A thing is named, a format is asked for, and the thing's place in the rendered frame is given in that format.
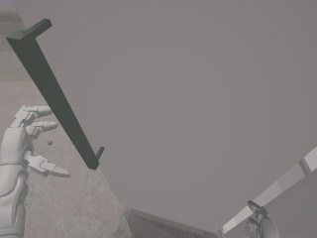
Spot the fridge door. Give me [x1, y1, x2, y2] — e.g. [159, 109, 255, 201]
[12, 0, 317, 233]

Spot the robot left forearm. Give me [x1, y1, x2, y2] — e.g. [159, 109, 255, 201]
[0, 164, 29, 238]

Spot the left robot hand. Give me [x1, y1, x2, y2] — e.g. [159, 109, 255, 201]
[0, 105, 70, 178]

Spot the right robot hand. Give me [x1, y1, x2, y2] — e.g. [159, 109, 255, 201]
[242, 200, 280, 238]

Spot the handle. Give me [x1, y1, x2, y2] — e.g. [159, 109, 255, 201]
[6, 19, 104, 171]

